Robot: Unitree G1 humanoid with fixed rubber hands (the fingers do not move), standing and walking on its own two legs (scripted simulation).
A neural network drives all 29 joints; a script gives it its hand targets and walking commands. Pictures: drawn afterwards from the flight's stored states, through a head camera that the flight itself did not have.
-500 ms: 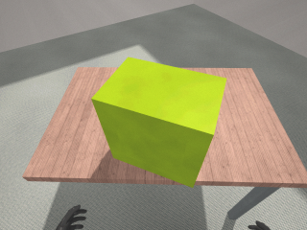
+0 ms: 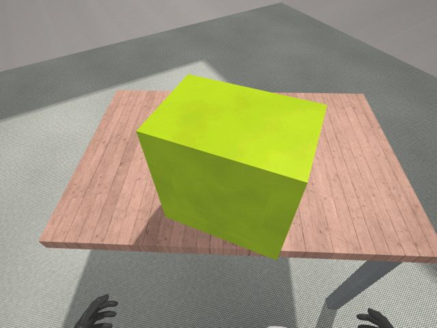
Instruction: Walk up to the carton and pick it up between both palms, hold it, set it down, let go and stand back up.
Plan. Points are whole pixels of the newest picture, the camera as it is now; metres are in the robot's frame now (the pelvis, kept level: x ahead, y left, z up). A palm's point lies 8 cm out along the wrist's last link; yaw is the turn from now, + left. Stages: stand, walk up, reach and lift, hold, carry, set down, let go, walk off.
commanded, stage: walk up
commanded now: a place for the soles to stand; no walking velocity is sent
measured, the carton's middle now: (233, 169) +0.41 +0.00 +0.03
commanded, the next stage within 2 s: reach and lift in 0.22 s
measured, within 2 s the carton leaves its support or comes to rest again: neither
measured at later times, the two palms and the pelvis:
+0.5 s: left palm (96, 309) +0.16 +0.25 -0.07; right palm (376, 311) +0.17 -0.25 -0.07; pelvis +0.00 -0.01 +0.00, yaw +4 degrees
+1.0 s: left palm (63, 299) +0.17 +0.31 -0.04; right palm (351, 308) +0.17 -0.20 -0.03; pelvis +0.02 +0.05 +0.02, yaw +1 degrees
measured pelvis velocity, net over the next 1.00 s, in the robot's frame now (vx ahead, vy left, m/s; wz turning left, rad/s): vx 0.02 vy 0.05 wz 0.02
